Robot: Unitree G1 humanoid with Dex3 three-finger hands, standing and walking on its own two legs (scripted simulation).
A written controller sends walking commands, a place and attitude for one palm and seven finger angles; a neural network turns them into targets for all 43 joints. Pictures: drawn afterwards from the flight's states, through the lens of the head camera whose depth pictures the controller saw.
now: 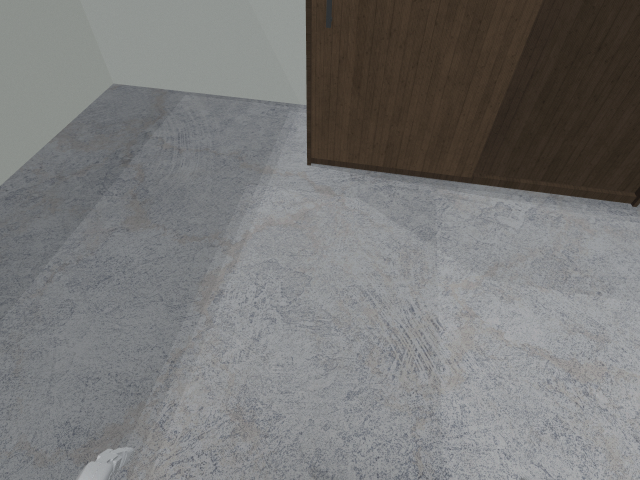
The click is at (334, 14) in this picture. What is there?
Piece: wardrobe's sliding door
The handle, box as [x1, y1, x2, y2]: [326, 0, 331, 27]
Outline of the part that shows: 327,0 326,27 330,27 331,0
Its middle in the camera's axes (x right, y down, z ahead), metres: +0.03 -0.90 +1.30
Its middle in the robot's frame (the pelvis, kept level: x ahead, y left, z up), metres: +1.60 +0.03 +0.09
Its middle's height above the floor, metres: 0.86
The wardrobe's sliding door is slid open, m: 0.00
